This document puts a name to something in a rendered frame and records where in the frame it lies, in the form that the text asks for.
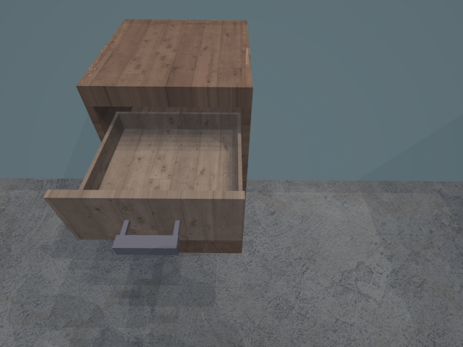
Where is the cabinet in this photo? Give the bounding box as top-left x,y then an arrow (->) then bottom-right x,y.
76,20 -> 253,253

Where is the handle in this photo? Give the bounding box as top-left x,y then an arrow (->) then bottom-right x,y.
112,220 -> 181,255

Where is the drawer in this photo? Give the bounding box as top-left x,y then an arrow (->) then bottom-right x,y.
43,111 -> 245,241

